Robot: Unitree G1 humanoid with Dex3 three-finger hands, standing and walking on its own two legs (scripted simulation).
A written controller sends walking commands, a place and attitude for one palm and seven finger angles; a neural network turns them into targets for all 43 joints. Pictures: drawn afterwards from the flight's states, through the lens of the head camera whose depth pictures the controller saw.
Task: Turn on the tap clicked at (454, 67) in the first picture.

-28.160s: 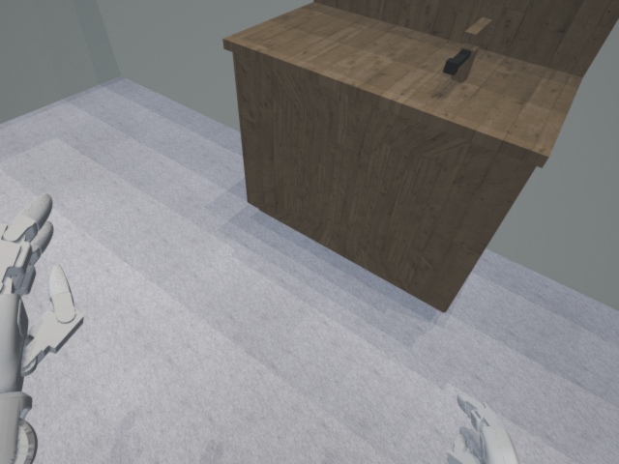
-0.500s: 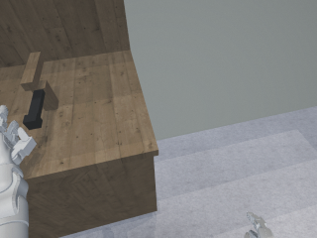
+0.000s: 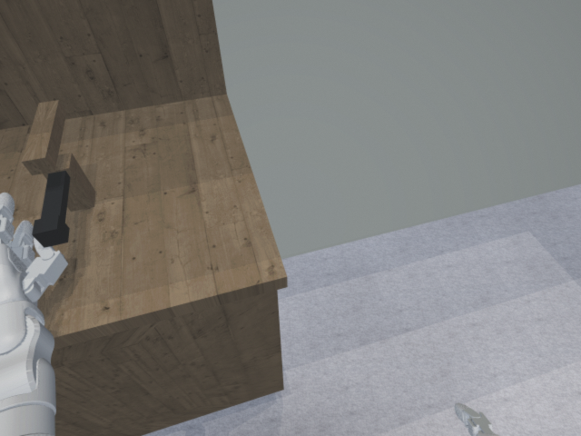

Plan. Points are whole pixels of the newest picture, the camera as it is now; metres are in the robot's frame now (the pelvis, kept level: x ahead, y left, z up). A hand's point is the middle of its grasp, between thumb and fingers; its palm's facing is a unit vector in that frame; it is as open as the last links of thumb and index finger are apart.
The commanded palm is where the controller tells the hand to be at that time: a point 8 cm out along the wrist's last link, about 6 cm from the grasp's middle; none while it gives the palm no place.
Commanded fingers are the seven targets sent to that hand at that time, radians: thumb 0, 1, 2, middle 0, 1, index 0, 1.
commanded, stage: reach beside the lever's end, fingers flat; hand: left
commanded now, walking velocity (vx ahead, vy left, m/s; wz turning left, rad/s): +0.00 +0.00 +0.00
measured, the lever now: (51, 231) +0.33 +0.33 +0.12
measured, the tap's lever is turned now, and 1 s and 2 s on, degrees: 2 5 27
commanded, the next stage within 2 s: push the lever round in 0.04 s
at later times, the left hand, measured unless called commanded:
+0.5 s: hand (74, 257) +0.30 +0.31 +0.10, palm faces +0.55 -0.83 -0.07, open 7.8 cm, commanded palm +0.26 +0.34 +0.10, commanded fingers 0.00 0.90 0.90 -0.15 -0.15 -0.15 -0.15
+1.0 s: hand (90, 257) +0.31 +0.28 +0.10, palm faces +0.57 -0.82 -0.06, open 7.8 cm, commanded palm +0.26 +0.31 +0.10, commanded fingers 0.00 0.90 0.90 -0.15 -0.15 -0.15 -0.15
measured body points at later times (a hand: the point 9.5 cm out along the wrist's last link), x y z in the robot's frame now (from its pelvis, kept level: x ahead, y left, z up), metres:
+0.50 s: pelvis +0.00 +0.00 +0.00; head +0.02 -0.01 +0.45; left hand +0.27 +0.35 +0.10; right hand +0.16 -0.25 -0.10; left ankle +0.00 +0.11 -0.72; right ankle +0.00 -0.10 -0.72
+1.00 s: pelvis -0.01 -0.01 +0.00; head +0.01 -0.02 +0.45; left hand +0.27 +0.33 +0.10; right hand +0.15 -0.26 -0.11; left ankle +0.00 +0.11 -0.72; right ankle +0.00 -0.10 -0.72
